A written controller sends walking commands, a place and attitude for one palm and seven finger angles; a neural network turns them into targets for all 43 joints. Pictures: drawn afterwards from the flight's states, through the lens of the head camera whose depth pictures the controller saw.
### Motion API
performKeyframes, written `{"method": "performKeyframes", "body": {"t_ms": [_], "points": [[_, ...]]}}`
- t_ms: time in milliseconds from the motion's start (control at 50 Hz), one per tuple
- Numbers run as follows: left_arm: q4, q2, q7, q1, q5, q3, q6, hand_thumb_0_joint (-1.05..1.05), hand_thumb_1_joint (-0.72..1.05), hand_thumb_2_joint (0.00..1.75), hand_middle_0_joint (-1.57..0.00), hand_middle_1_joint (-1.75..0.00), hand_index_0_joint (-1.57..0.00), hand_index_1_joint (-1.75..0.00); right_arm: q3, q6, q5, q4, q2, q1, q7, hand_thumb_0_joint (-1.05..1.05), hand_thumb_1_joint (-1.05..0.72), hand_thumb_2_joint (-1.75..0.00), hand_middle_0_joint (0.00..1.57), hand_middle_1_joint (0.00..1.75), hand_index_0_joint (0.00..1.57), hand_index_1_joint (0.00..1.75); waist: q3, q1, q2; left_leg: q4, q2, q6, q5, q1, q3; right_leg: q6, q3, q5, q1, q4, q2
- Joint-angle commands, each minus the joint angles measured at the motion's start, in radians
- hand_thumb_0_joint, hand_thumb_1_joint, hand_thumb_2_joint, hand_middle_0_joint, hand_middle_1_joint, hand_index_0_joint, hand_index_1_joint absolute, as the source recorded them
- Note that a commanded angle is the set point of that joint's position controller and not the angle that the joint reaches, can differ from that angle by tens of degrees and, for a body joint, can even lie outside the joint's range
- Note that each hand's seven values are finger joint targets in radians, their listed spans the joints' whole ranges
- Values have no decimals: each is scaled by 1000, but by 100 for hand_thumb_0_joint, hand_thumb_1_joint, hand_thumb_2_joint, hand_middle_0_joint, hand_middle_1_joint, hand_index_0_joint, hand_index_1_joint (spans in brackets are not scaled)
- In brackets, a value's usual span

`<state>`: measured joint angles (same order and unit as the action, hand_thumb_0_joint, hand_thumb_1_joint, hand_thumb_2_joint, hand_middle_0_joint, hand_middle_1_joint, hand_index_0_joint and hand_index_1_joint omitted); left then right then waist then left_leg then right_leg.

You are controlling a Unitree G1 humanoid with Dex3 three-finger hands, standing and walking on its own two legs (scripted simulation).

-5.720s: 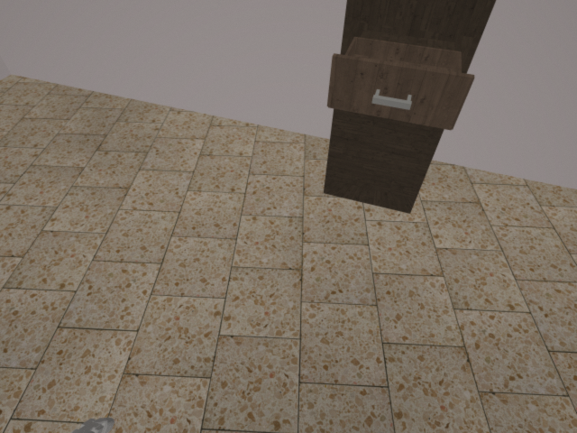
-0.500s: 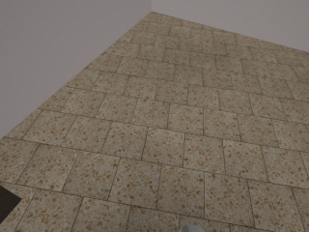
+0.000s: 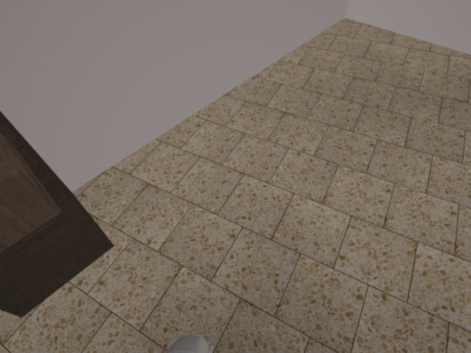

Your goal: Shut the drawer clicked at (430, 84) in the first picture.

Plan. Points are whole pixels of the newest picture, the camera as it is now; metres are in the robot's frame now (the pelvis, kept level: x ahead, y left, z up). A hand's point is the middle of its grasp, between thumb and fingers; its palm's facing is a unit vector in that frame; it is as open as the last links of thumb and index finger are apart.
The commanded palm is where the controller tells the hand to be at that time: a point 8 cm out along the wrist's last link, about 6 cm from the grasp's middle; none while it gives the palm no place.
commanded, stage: turn to face it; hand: left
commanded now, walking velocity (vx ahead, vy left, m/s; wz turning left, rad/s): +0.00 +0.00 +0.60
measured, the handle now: out of the picture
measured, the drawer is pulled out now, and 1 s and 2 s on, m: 0.28 0.28 0.28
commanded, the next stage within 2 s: take the last steps up to it in 1.16 s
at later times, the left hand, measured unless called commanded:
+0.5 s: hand out of the picture +0.03 +0.27 -0.15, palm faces +0.31 -0.91 -0.29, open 7.4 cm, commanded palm none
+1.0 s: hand out of the picture -0.11 +0.19 -0.17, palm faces +0.58 -0.77 -0.26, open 7.4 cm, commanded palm none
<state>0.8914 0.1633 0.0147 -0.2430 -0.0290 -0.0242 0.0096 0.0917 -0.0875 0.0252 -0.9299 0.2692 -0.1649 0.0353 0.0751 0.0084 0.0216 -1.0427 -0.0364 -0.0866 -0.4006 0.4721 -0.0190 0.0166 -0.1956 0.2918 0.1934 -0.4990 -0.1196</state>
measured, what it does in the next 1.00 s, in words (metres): steps on the spot, turning left: left foot, then right foot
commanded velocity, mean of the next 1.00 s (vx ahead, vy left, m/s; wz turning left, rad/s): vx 0.00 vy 0.00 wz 0.53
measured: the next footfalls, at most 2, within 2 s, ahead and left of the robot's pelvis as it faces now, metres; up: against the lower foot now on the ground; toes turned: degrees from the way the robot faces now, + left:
left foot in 0.18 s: +0.01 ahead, +0.15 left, +0.00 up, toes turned +13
right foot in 0.60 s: +0.08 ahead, -0.08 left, +0.00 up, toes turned +18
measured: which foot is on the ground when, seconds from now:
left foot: up 0.00-0.16, down 0.18-0.60, up 0.62-1.00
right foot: down 0.00-0.18, up 0.20-0.58, down 0.60-1.00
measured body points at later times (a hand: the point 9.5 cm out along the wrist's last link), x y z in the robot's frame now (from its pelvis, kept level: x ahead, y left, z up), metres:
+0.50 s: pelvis -0.01 +0.02 -0.01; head +0.02 +0.03 +0.44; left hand +0.02 +0.32 -0.13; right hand +0.14 -0.20 -0.15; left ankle -0.03 +0.14 -0.74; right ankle +0.04 -0.11 -0.70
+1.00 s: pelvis -0.03 +0.00 -0.01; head +0.00 +0.01 +0.44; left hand -0.14 +0.23 -0.15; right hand +0.19 -0.17 -0.15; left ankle -0.11 +0.10 -0.72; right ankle +0.05 -0.10 -0.74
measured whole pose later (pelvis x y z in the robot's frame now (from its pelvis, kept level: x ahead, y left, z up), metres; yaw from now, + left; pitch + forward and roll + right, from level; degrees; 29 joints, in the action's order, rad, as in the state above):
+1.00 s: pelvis -0.03 +0.00 -0.01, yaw +35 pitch -1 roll +1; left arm 0.92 0.21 0.01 -0.26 -0.03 -0.04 0.02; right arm 0.07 -0.07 0.02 -0.95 0.26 -0.16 0.02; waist 0.08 -0.02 -0.01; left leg -0.74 -0.03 -0.06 -0.43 0.31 -0.07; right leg -0.01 -0.25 0.27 0.24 -0.55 -0.16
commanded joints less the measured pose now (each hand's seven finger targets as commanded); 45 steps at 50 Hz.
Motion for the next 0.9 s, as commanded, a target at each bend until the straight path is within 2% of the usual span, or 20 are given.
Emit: {"method": "performKeyframes", "body": {"t_ms": [0, 80, 120, 140, 160, 180, 200, 240, 300, 400, 460, 520, 540, 560, 580, 600, 640, 680, 740, 880], "points": [[-42, 252, 18, -75, -2, -74, -14, 0, 90, 90, -20, -30, -20, -30, -3, 34, -11, 116, 36, 135, 0, 0, -90, -90, 20, 30, 20, 30, -75, -67, -230, 152, 4, 7, -48, 35, -55, 112, 144, -488, -145, 122, -244], [-33, 274, 16, -58, -4, -87, -5, 0, 90, 90, -20, -30, -20, -30, -11, 51, -16, 119, 34, 102, -4, 0, -90, -90, 20, 30, 20, 30, -130, -58, -255, 368, 13, 31, -33, -78, -99, 92, 95, -547, -170, 37, -263], [-29, 271, 11, -52, 9, -92, 0, 0, 90, 90, -20, -30, -20, -30, -5, 63, -10, 105, 67, 34, -7, 0, -90, -90, 20, 30, 20, 30, -171, -19, -201, 602, 18, 50, 162, -250, -107, 24, 29, -508, -106, -97, -233], [-44, 244, 5, -49, 17, -91, 2, 0, 90, 90, -20, -30, -20, -30, 15, 73, -5, 91, 145, -42, -11, 0, -90, -90, 20, 30, 20, 30, -228, 27, -37, 676, -88, 100, 373, -463, 25, -33, -5, -350, 67, -285, -187], [-93, 176, -6, 2, 20, -70, 3, 0, 90, 90, -20, -30, -20, -30, 45, 74, -5, 88, 262, -106, -17, 0, -90, -90, 20, 30, 20, 30, -217, 69, 286, 664, -354, 223, 794, -607, 355, -111, -4, 298, 391, -499, -45], [-125, 181, 1, 67, 9, -62, 15, 0, 90, 90, -20, -30, -20, -30, 45, 68, -12, 60, 272, -168, -23, 0, -90, -90, 20, 30, 20, 30, -201, 89, 203, 647, -411, 297, 912, -557, 362, -105, 101, 366, 440, -615, -33], [-112, 166, 10, 92, 9, -67, 21, 0, 90, 90, -20, -30, -20, -30, 38, 74, -11, 51, 242, -159, -37, 0, -90, -90, 20, 30, 20, 30, -199, 80, 248, 635, -354, 287, 909, -530, 342, -107, 159, 318, 452, -663, -31], [-83, 184, 2, 90, 15, -74, 21, 0, 90, 90, -20, -30, -20, -30, 18, 74, -5, 82, 178, -40, -46, 0, -90, -90, 20, 30, 20, 30, -110, 30, 191, 656, -247, 252, 799, -396, 236, -111, 186, 183, 416, -698, -22], [-60, 184, -4, 42, 15, -74, 23, 0, 90, 90, -20, -30, -20, -30, 12, 80, -6, 104, 159, 12, -42, 0, -90, -90, 20, 30, 20, 30, -108, -2, 124, 682, -191, 232, 678, -344, 186, -119, 180, 111, 347, -644, -3], [-96, 166, 1, 101, 18, -68, 23, 0, 90, 90, -20, -30, -20, -30, 23, 72, -1, 94, 173, -29, -39, 0, -90, -90, 20, 30, 20, 30, -92, 24, 110, 692, -192, 260, 553, -331, 288, -118, 184, 145, 305, -459, 37], [-109, 163, 3, 94, 22, -63, 17, 0, 90, 90, -20, -30, -20, -30, 27, 64, 1, 99, 175, -12, -36, 0, -90, -90, 20, 30, 20, 30, -101, 16, 143, 663, -171, 254, 546, -275, 331, -106, 174, 149, 200, -306, 75], [-94, 166, 7, 6, 26, -66, 4, 0, 90, 90, -20, -30, -20, -30, 33, 58, -3, 114, 172, 27, -34, 0, -90, -90, 20, 30, 20, 30, -119, -28, 143, 592, -131, 220, 504, -185, 350, -94, 154, 17, 28, -87, 104], [-87, 186, 11, -33, 24, -71, -6, 0, 90, 90, -20, -30, -20, -30, 31, 58, -9, 118, 153, 28, -32, 0, -90, -90, 20, 30, 20, 30, -129, -48, 92, 529, -90, 181, 426, -118, 333, -88, 169, -68, -79, 65, 78], [-90, 268, 19, -56, 9, -86, -19, 0, 90, 90, -20, -30, -20, -30, 23, 59, -20, 127, 87, -3, -25, 0, -90, -90, 20, 30, 20, 30, -154, -56, -133, 347, 11, 109, 189, 53, 231, -34, 367, -67, -237, 203, -121], [-100, 339, 21, -58, 2, -95, -17, 0, 90, 90, -20, -30, -20, -30, 16, 60, -14, 155, 51, 1, -24, 0, -90, -90, 20, 30, 20, 30, -132, -63, -334, 106, 120, 45, -194, 154, 71, 87, 580, -158, -185, 246, -371], [-108, 310, 24, -32, 12, -92, -19, 0, 90, 90, -20, -30, -20, -30, 28, 48, -1, 138, 103, 1, -25, 0, -90, -90, 20, 30, 20, 30, -124, -56, -332, -48, 55, 59, -189, 116, 138, 119, 553, -104, -63, 258, -365], [-131, 241, 20, 93, 12, -71, -13, 0, 90, 90, -20, -30, -20, -30, 31, 33, 1, 95, 94, -14, -11, 0, -90, -90, 20, 30, 20, 30, -34, 5, -199, -210, 26, 48, -40, 107, 103, 102, 398, -2, 54, 257, -254], [-140, 202, 23, 133, 8, -60, -18, 0, 90, 90, -20, -30, -20, -30, 22, 27, 1, 71, 70, -56, 0, 0, -90, -90, 20, 30, 20, 30, -34, 32, -179, -216, 10, 29, 37, 82, 59, 78, 250, -91, 58, 222, -195], [-106, 210, 23, 46, 7, -60, -19, 0, 90, 90, -20, -30, -20, -30, 14, 22, -1, 71, 60, -18, 1, 0, -90, -90, 20, 30, 20, 30, -40, -10, -197, -123, 7, 13, 30, 77, 24, 88, 205, -145, -5, 215, -198], [-39, 258, 20, -53, -3, -75, -13, 0, 90, 90, -20, -30, -20, -30, -13, 37, -12, 84, 28, 65, -5, 0, -90, -90, 20, 30, 20, 30, -89, -60, -217, 198, 7, 21, -61, -17, -49, 122, 155, -387, -116, 144, -248]]}}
